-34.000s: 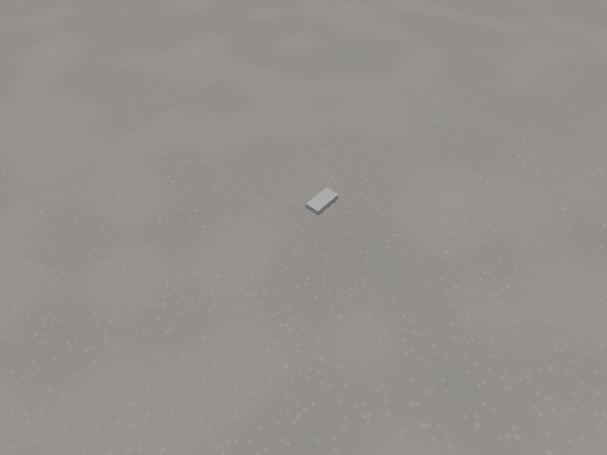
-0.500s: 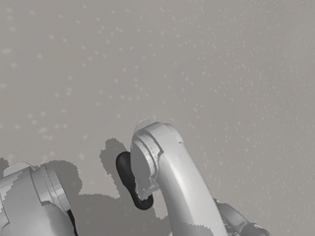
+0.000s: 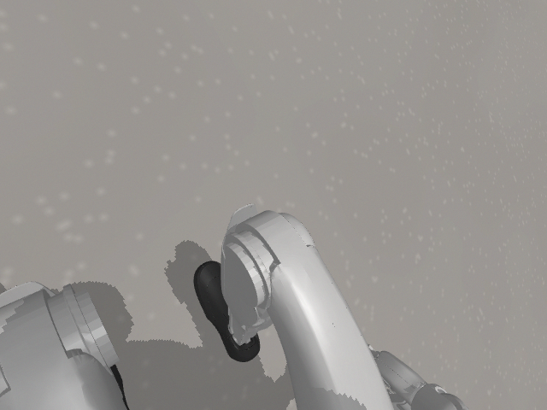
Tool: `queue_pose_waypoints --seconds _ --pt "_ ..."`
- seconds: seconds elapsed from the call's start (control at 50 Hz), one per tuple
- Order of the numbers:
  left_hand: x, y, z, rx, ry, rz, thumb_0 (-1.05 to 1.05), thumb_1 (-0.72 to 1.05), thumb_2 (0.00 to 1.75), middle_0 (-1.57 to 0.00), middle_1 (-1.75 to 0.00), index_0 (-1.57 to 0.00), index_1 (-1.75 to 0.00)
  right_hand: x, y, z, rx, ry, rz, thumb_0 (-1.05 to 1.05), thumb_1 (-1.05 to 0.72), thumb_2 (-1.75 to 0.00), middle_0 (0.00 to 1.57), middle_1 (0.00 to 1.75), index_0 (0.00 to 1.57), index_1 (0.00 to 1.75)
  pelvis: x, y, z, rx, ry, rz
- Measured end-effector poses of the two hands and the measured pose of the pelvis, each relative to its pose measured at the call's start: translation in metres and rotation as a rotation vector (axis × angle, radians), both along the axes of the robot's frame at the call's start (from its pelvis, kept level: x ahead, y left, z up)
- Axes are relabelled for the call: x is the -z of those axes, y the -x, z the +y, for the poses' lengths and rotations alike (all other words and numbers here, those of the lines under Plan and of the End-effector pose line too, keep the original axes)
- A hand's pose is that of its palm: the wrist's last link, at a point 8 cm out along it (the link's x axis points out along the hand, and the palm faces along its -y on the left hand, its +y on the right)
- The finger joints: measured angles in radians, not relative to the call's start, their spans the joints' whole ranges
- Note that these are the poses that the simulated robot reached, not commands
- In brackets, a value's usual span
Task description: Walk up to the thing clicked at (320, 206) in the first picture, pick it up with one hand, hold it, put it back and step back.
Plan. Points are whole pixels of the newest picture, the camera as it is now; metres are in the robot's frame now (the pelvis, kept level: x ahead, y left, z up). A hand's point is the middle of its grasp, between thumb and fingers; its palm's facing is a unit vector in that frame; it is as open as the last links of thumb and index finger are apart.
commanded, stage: open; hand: left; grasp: from above
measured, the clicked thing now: out of the picture +0.45 +0.34 -0.29
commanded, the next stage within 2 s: withdraw in 0.64 s
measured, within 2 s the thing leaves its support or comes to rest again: neither
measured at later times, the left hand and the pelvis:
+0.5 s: hand out of the picture +0.45 +0.33 -0.26, palm faces -0.46 -0.15 -0.87, open 13.2 cm; pelvis +0.00 +0.00 +0.00, yaw +0 degrees
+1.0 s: hand out of the picture +0.48 +0.35 -0.22, palm faces -0.32 -0.11 -0.94, open 13.9 cm; pelvis +0.01 +0.00 +0.01, yaw +0 degrees
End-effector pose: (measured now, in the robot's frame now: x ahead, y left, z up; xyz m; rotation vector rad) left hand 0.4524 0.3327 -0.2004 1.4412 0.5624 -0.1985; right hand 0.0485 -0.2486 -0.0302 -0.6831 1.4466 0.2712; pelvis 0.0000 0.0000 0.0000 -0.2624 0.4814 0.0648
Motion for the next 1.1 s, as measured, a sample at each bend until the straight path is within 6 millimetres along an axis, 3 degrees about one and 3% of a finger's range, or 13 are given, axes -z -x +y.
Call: queue_pose_waypoints --seconds 0.36,0.84,0.98,1.1 --pt "0.004 -0.006 0.003 -0.03 -0.004 0.0 0.0 -0.28 0.79 -0.27 -0.84 -0.28 -0.83 -0.005 -0.001 0.002 0.007 -0.001 0.015 0.0 -0.9 -0.9 0.2 0.3 0.2 0.3 -0.004 -0.002 0.002 0.002 0.009 0.017" --pt "0.0 -0.003 0.003 0.005 0.004 -0.007 0.0 -0.45 0.95 -0.11 -1.01 -0.12 -1.0 -0.007 0.001 0.001 0.001 0.011 0.012 0.0 -0.9 -0.89 0.2 0.3 0.2 0.3 -0.005 0.0 0.001 0.002 0.006 0.009" --pt "-0.029 -0.024 0.013 -0.036 -0.039 -0.124 0.0 -0.47 0.97 -0.11 -0.99 -0.12 -0.99 -0.009 -0.005 -0.002 0.018 -0.002 0.004 0.0 -0.91 -0.9 0.2 0.3 0.2 0.3 -0.009 -0.004 0.0 0.0 0.003 0.041" --pt "-0.087 -0.036 0.025 -0.071 -0.088 -0.206 0.0 -0.49 0.98 -0.1 -0.98 -0.11 -0.98 -0.002 -0.019 -0.006 0.08 -0.049 -0.035 0.0 -0.91 -0.9 0.2 0.3 0.2 0.3 -0.017 -0.011 -0.001 -0.009 -0.007 0.1"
